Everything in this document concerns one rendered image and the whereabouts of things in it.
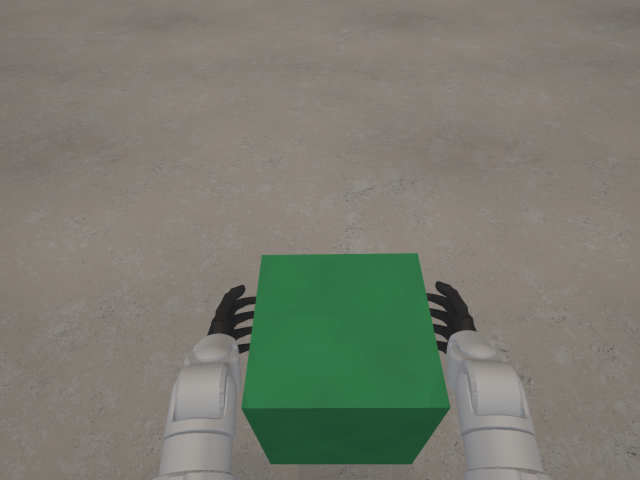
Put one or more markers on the robot right forearm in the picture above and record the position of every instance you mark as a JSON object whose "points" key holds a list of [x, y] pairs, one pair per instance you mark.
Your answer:
{"points": [[494, 416]]}

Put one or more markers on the carton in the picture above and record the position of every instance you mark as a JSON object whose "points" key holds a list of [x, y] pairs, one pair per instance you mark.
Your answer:
{"points": [[343, 364]]}

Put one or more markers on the right robot hand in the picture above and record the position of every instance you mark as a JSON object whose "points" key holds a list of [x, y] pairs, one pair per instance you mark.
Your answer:
{"points": [[456, 318]]}

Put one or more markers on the left robot hand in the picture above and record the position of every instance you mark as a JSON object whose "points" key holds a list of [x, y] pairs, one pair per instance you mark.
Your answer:
{"points": [[225, 321]]}

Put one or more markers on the robot left forearm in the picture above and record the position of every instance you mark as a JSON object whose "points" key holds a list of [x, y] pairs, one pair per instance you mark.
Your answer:
{"points": [[200, 425]]}

